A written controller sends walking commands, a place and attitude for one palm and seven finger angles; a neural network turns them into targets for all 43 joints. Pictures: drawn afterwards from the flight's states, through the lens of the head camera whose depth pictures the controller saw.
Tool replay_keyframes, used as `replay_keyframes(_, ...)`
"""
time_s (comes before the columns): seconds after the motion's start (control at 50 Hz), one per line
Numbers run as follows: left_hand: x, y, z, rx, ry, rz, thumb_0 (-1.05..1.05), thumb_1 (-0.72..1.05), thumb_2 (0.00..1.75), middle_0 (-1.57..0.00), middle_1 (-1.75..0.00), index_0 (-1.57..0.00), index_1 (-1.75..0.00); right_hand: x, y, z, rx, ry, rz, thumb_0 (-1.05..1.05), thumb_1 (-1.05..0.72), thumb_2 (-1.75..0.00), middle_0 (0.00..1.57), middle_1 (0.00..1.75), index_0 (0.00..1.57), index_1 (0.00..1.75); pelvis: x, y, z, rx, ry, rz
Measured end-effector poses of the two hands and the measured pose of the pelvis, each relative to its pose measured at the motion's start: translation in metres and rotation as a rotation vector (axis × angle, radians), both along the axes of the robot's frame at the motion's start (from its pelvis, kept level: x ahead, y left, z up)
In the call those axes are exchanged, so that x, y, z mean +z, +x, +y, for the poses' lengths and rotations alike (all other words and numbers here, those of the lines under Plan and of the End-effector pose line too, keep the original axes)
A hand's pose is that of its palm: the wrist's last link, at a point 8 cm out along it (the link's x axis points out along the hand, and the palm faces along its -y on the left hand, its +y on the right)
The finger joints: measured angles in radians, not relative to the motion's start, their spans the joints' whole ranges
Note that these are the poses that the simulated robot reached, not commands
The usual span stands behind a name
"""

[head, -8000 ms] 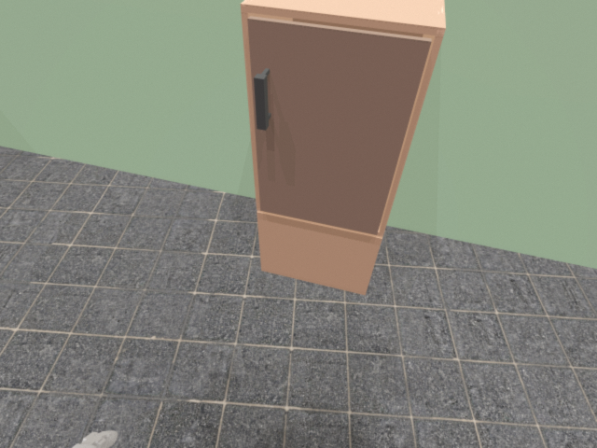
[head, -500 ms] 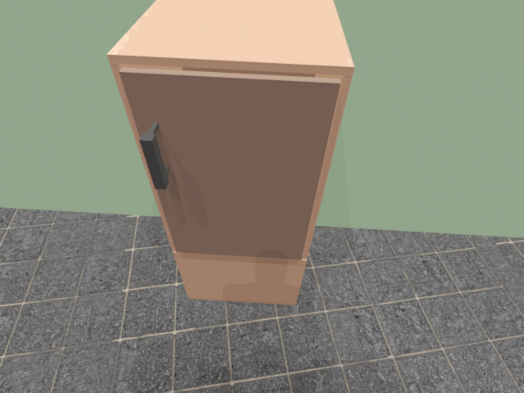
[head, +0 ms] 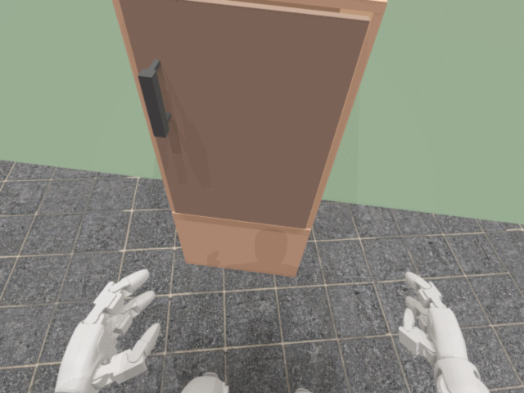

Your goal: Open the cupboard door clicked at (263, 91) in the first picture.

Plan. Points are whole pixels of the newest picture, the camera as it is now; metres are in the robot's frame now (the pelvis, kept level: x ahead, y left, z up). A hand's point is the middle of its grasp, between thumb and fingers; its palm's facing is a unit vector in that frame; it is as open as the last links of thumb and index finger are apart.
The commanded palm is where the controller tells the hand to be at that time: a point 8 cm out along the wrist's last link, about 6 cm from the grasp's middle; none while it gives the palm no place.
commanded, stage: raise the hand with hooked fingers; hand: left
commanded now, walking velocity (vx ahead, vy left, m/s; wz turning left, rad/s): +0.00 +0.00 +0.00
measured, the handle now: (158, 99) +0.59 +0.26 +0.10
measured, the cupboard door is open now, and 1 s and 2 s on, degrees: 0 0 0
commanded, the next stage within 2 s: move the hooked fingers beside the handle in 1.64 s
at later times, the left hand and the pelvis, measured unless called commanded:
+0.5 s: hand (87, 284) +0.23 +0.25 +0.08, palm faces +0.09 -0.99 -0.10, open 11.8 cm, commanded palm +0.20 +0.29 +0.07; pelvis -0.02 +0.01 +0.01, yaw +0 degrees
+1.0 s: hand (42, 238) +0.27 +0.32 +0.10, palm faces +0.01 -1.00 -0.04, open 13.9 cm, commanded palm +0.25 +0.37 +0.11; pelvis +0.00 +0.05 +0.03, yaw +1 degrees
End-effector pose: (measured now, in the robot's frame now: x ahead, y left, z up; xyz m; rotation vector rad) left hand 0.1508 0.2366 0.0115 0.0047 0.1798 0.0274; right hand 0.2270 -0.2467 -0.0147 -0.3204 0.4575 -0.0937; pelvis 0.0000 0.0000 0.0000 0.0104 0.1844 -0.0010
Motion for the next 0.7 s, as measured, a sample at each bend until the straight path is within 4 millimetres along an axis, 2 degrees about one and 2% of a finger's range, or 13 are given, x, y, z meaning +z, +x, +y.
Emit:
replay_keyframes(0.06,0.01,-0.023,0.023,0.113,0.061,-0.059,0.02,0.49,0.72,-0.24,-0.56,-0.23,-0.56,-0.014,0.002,0.01,0.036,0.005,0.006,0.01,-0.91,-0.9,0.2,0.3,0.2,0.3,-0.009,-0.007,-0.003,0.021,-0.019,0.012)
replay_keyframes(0.1,0.026,-0.025,0.029,0.137,0.091,-0.171,0.02,0.45,0.7,-0.24,-0.59,-0.23,-0.59,-0.028,-0.003,0.019,0.059,0.02,0.027,0.01,-0.91,-0.9,0.2,0.3,0.2,0.3,-0.015,-0.012,-0.003,0.035,-0.034,0.016)
replay_keyframes(0.14,0.041,-0.016,0.027,0.096,0.096,-0.283,0.02,0.4,0.68,-0.24,-0.62,-0.23,-0.62,-0.045,-0.014,0.028,0.076,0.042,0.059,0.01,-0.91,-0.9,0.2,0.3,0.2,0.3,-0.02,-0.019,-0.004,0.045,-0.047,0.015)
replay_keyframes(0.18,0.049,0.002,0.019,-0.002,0.095,-0.339,0.02,0.35,0.67,-0.24,-0.65,-0.23,-0.65,-0.059,-0.029,0.036,0.076,0.07,0.1,0.01,-0.91,-0.9,0.2,0.3,0.2,0.3,-0.022,-0.025,-0.004,0.048,-0.054,0.016)
replay_keyframes(0.24,0.045,0.034,0.009,-0.16,0.083,-0.266,0.01,0.28,0.64,-0.24,-0.69,-0.24,-0.69,-0.074,-0.06,0.042,0.032,0.114,0.173,0.02,-0.91,-0.9,0.2,0.3,0.2,0.3,-0.02,-0.031,-0.004,0.039,-0.052,0.012)
replay_keyframes(0.28,0.039,0.05,0.009,-0.202,0.057,-0.158,0.01,0.23,0.61,-0.25,-0.72,-0.25,-0.72,-0.076,-0.081,0.041,-0.017,0.136,0.219,0.02,-0.9,-0.9,0.2,0.3,0.2,0.3,-0.015,-0.032,-0.003,0.029,-0.045,0.003)
replay_keyframes(0.32,0.037,0.059,0.016,-0.168,0.026,-0.079,0.01,0.19,0.59,-0.25,-0.75,-0.25,-0.75,-0.073,-0.101,0.037,-0.07,0.144,0.256,0.02,-0.9,-0.9,0.21,0.3,0.2,0.3,-0.007,-0.03,-0.001,0.018,-0.039,-0.005)
replay_keyframes(0.38,0.048,0.06,0.034,-0.04,0.009,-0.071,0.01,0.12,0.56,-0.26,-0.8,-0.26,-0.8,-0.066,-0.125,0.026,-0.138,0.132,0.29,0.02,-0.9,-0.9,0.21,0.3,0.2,0.3,0.003,-0.024,0.003,0.001,-0.032,-0.012)
replay_keyframes(0.44,0.064,0.055,0.053,0.052,0.05,-0.137,0.01,0.05,0.53,-0.27,-0.84,-0.26,-0.84,-0.06,-0.137,0.014,-0.168,0.094,0.316,0.02,-0.9,-0.9,0.21,0.3,0.2,0.3,0.01,-0.019,0.008,-0.003,-0.031,-0.013)
replay_keyframes(0.5,0.069,0.053,0.066,0.049,0.1,-0.173,0.01,-0.02,0.51,-0.27,-0.89,-0.26,-0.89,-0.056,-0.139,0.005,-0.164,0.048,0.33,0.02,-0.9,-0.9,0.2,0.3,0.2,0.3,0.011,-0.017,0.014,0.006,-0.037,-0.009)
replay_keyframes(0.58,0.058,0.059,0.069,-0.036,0.074,-0.139,0.01,-0.11,0.47,-0.27,-0.95,-0.27,-0.95,-0.047,-0.128,0.0,-0.16,0.002,0.306,0.02,-0.91,-0.9,0.2,0.3,0.2,0.3,0.013,-0.016,0.022,0.011,-0.046,-0.009)
replay_keyframes(0.64,0.055,0.067,0.071,-0.074,0.043,-0.12,0.0,-0.18,0.44,-0.28,-0.99,-0.28,-0.99,-0.036,-0.113,0.004,-0.156,-0.014,0.257,0.02,-0.91,-0.9,0.2,0.3,0.2,0.3,0.016,-0.012,0.028,0.009,-0.049,-0.016)
replay_keyframes(0.7,0.065,0.076,0.081,-0.053,0.038,-0.158,0.0,-0.25,0.4,-0.29,-1.04,-0.28,-1.04,-0.024,-0.095,0.015,-0.135,-0.013,0.202,0.02,-0.91,-0.9,0.2,0.3,0.2,0.3,0.02,-0.008,0.032,0.008,-0.051,-0.027)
